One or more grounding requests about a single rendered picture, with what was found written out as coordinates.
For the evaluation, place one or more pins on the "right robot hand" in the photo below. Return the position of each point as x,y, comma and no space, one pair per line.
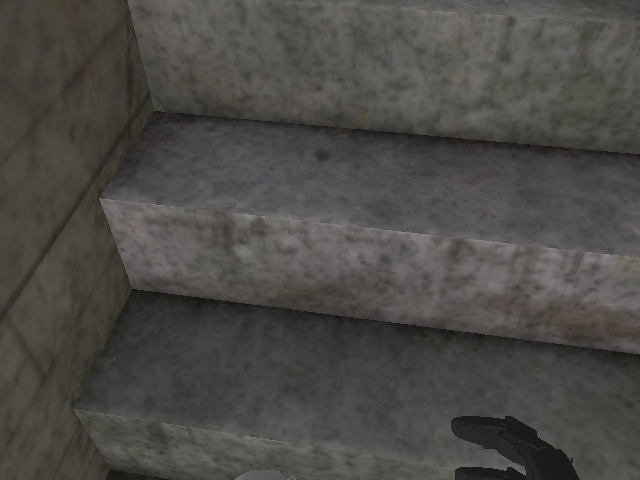
517,442

